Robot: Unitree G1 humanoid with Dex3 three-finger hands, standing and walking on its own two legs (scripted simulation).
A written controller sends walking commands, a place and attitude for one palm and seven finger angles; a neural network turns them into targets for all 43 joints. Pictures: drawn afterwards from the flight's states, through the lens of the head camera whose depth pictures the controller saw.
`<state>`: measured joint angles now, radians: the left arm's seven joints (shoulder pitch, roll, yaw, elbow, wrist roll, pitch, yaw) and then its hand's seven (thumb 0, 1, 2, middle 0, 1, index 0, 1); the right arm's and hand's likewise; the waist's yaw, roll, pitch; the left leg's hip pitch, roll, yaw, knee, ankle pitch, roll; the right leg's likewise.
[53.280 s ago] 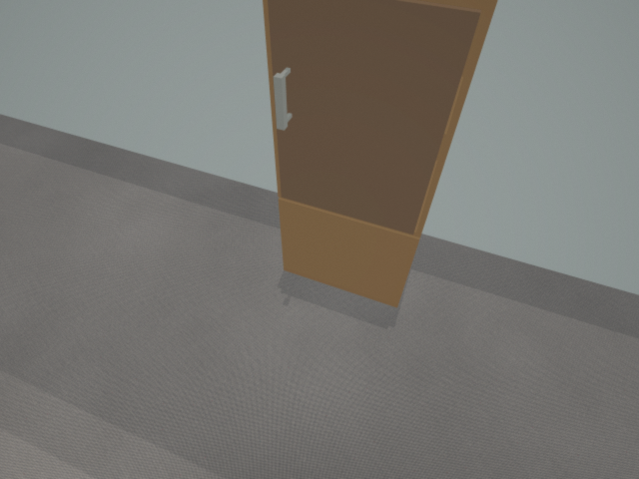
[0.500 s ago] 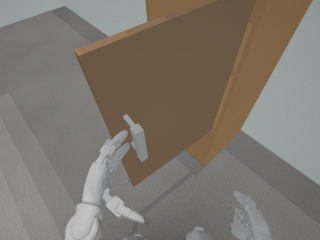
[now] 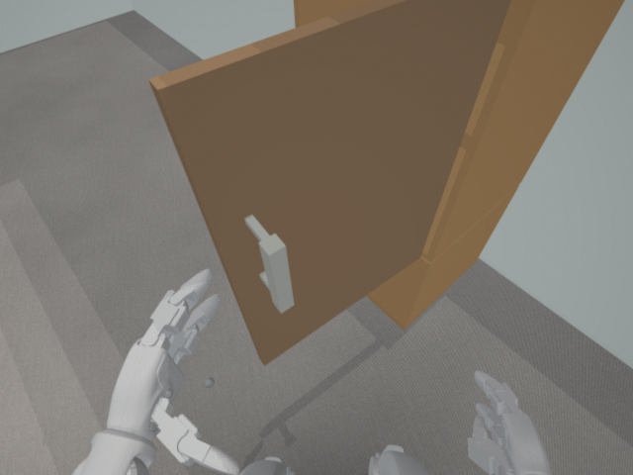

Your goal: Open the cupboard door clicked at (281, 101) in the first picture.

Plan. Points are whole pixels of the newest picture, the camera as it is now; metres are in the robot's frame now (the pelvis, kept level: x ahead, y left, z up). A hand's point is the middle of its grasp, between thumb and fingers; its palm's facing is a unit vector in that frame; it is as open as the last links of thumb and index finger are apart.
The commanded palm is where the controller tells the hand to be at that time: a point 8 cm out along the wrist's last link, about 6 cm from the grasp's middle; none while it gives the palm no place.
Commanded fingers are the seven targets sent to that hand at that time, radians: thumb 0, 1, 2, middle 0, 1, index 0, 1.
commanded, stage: draw the hand back to the body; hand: left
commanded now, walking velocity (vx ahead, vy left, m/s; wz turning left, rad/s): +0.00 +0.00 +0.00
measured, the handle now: (269, 265) +0.35 +0.08 +0.08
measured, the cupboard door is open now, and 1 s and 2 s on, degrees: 85 85 85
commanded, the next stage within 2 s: step back with the hand held close in 1.52 s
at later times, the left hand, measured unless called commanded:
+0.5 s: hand (110, 368) +0.20 +0.20 +0.14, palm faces +0.01 -0.98 -0.20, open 16.0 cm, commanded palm +0.17 +0.25 +0.15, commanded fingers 0.00 -0.19 0.44 -0.16 -0.30 -0.16 -0.30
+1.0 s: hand out of the picture +0.23 +0.26 +0.21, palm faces +0.37 -0.83 -0.42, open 10.8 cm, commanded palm +0.18 +0.31 +0.22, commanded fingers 0.00 0.69 0.81 -0.19 -0.30 -0.19 -0.30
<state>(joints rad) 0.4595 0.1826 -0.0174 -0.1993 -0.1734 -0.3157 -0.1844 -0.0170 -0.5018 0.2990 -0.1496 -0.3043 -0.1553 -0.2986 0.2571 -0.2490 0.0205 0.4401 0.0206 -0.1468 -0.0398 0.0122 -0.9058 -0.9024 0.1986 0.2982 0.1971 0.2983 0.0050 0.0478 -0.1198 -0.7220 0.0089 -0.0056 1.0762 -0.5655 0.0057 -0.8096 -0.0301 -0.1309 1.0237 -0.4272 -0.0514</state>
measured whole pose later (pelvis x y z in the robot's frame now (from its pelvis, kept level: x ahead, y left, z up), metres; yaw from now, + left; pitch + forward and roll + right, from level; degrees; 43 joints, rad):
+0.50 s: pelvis +0.01 +0.02 +0.03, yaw +0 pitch +5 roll -2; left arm 0.53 0.29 0.13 -0.37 -0.18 -0.14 -0.15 -0.02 -0.44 0.33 -0.16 -0.30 -0.16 -0.30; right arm 0.28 -0.25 0.05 0.48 0.04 -0.19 -0.08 0.01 -0.90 -0.90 0.20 0.30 0.20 0.30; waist 0.03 0.06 -0.10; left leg -0.47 0.01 0.00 0.89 -0.50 0.03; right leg -0.54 -0.02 -0.12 0.82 -0.36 -0.02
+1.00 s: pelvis +0.03 +0.03 +0.07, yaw -1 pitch -3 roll -1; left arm 0.50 0.33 0.26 -0.41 -0.03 -0.08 0.12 0.00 0.35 0.67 -0.19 -0.30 -0.19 -0.30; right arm 0.22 -0.23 0.05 0.62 0.00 -0.17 -0.08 0.01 -0.90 -0.90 0.20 0.30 0.20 0.30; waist 0.06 0.07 0.01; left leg -0.09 -0.01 0.03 0.49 -0.35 0.04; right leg -0.20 -0.01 -0.09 0.47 -0.23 -0.01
